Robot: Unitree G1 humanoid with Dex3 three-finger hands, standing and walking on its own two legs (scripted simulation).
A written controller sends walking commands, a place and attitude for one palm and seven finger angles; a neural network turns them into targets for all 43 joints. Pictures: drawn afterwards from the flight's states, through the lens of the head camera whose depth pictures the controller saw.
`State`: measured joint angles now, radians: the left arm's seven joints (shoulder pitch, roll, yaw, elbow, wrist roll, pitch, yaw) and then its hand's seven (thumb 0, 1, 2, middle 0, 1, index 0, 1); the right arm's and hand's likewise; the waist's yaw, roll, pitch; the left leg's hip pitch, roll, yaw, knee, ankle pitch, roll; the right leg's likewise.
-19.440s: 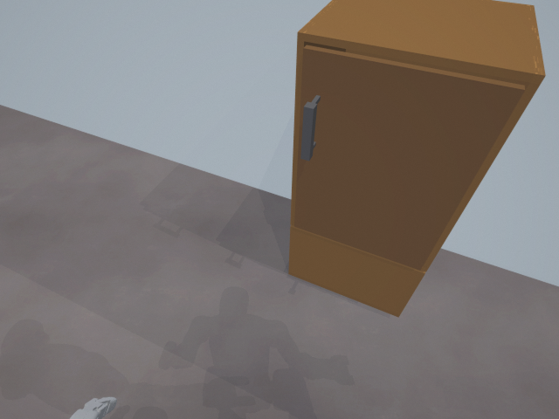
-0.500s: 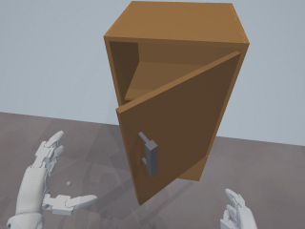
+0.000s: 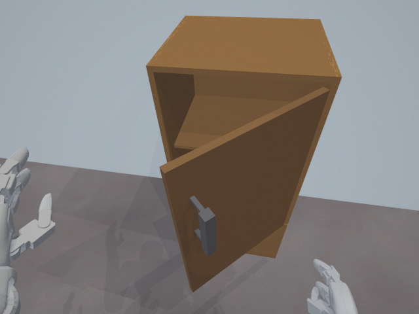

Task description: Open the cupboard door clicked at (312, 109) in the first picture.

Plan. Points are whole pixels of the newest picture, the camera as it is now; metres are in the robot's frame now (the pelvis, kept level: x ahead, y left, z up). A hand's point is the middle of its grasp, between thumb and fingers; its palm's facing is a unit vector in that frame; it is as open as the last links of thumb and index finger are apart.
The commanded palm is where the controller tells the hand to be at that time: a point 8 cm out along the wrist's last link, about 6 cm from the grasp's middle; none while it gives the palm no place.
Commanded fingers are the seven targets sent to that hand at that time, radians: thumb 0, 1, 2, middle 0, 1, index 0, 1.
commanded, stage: draw the hand back to the body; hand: left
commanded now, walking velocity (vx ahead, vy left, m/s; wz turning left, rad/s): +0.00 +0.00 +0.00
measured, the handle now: (202, 226) +0.29 +0.06 +0.01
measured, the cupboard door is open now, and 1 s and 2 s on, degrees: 45 45 45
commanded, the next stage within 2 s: step back with the hand held close in 0.32 s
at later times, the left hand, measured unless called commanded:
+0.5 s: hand (49, 226) +0.18 +0.25 +0.16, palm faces +0.46 -0.78 -0.41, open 7.4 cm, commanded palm +0.13 +0.29 +0.17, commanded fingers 0.00 0.90 0.90 -0.20 -0.30 -0.20 -0.30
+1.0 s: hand (8, 273) +0.12 +0.27 +0.16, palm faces +0.39 -0.78 -0.49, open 7.4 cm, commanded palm +0.06 +0.31 +0.17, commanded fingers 0.00 0.90 0.90 -0.20 -0.30 -0.20 -0.30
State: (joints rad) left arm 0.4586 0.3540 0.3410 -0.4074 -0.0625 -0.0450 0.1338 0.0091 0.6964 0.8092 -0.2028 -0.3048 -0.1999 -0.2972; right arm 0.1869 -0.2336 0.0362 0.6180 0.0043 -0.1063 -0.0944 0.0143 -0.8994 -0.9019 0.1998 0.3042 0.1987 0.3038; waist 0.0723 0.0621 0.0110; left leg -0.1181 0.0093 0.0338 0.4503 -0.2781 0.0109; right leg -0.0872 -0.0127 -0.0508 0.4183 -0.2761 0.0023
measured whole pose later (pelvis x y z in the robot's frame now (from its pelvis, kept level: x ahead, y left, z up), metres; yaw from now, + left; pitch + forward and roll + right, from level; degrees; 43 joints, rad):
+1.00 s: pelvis -0.09 +0.02 -0.01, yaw -1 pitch -1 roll -1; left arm 0.56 0.42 0.41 -0.50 -0.04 -0.16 0.15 0.01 0.89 0.89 -0.21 -0.31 -0.21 -0.30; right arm 0.17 -0.23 0.00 0.55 0.02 -0.02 -0.09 0.01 -0.90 -0.90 0.20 0.30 0.20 0.30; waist 0.00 0.02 0.05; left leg -0.33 0.01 0.05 0.51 -0.17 0.04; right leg -0.29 -0.01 -0.03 0.46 -0.15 0.02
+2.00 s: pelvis -0.27 +0.01 +0.00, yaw +0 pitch +0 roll +1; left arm 0.64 0.46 0.43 -0.49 -0.03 -0.15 0.16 0.01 0.89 0.89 -0.21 -0.31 -0.21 -0.30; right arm 0.27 -0.18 0.02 0.61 -0.01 -0.11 -0.07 0.01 -0.90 -0.90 0.20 0.30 0.20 0.30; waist -0.03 -0.02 -0.03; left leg -0.31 -0.02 0.09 0.41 -0.19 0.03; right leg -0.17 0.03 -0.08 0.50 -0.43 -0.02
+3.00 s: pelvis -0.32 +0.05 +0.00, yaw +3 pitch -1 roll +0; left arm 0.33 0.20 0.01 1.13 0.01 0.02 0.02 0.00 0.93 0.89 -0.20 -0.30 -0.20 -0.30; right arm 0.26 -0.20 0.01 1.06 -0.02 0.02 -0.03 0.00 -0.92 -0.90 0.20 0.30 0.20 0.30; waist 0.02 0.03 0.06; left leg -0.22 -0.04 0.03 0.40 -0.17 0.05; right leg -0.18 -0.01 -0.10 0.40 -0.20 -0.02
